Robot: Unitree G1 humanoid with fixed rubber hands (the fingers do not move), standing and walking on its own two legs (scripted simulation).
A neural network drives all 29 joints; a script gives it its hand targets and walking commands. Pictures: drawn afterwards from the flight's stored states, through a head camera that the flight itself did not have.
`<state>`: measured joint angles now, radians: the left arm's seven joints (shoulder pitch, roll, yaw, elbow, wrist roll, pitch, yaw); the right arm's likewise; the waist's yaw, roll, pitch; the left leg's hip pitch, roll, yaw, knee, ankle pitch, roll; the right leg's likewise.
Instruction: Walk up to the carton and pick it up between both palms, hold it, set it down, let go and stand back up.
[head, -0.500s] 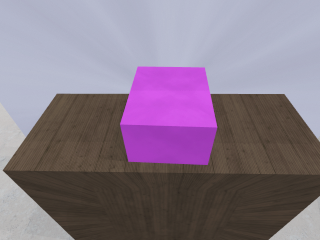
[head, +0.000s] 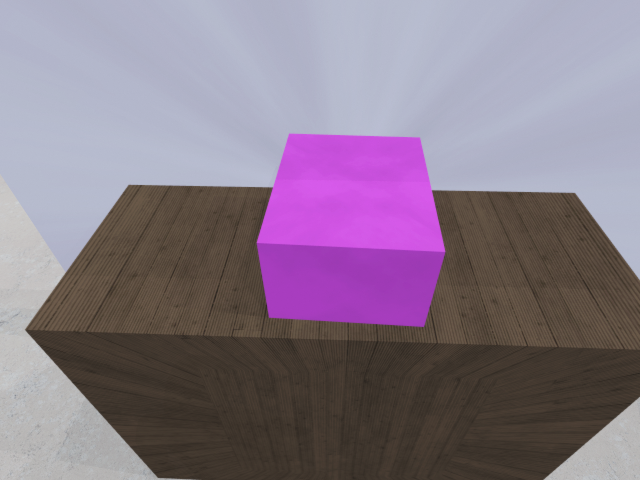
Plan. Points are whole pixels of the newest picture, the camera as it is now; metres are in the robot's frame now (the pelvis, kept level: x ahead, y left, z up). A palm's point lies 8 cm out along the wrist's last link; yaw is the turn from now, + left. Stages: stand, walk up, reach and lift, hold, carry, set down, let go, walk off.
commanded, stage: stand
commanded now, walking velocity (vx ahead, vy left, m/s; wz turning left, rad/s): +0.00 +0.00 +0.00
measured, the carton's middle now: (350, 220) +0.55 -0.01 +0.04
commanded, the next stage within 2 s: none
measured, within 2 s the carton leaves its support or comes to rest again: neither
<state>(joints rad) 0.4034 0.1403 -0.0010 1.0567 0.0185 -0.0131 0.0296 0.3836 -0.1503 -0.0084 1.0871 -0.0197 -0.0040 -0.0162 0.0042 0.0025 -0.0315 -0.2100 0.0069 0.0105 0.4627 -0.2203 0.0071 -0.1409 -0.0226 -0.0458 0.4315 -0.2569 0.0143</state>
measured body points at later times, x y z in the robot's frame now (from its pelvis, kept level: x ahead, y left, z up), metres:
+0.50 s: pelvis -0.01 +0.00 +0.00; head -0.02 +0.00 +0.45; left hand -0.05 +0.20 -0.17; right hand -0.05 -0.21 -0.16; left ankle +0.02 +0.11 -0.74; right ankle -0.01 -0.13 -0.74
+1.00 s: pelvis +0.00 -0.01 +0.00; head -0.01 +0.00 +0.45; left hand -0.06 +0.19 -0.17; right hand -0.04 -0.20 -0.17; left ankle +0.02 +0.11 -0.74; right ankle -0.01 -0.13 -0.74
